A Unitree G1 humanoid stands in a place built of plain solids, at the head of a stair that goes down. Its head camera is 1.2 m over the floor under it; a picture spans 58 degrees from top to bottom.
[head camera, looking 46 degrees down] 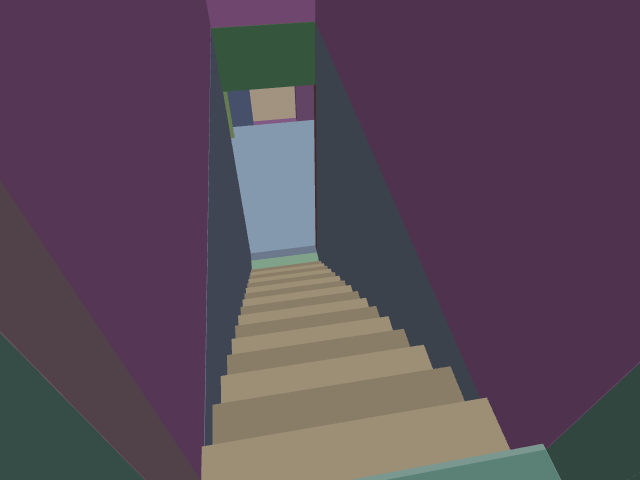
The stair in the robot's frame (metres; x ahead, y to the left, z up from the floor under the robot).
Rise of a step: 0.20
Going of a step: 0.22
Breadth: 0.93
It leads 10 degrees to the left of straight ahead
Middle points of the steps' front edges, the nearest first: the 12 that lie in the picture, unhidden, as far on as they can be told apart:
0.54 -0.09 -0.19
0.76 -0.06 -0.39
0.97 -0.02 -0.58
1.18 0.01 -0.78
1.40 0.05 -0.98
1.61 0.09 -1.17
1.82 0.12 -1.37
2.04 0.16 -1.57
2.25 0.19 -1.77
2.46 0.23 -1.96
2.67 0.27 -2.16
2.89 0.30 -2.36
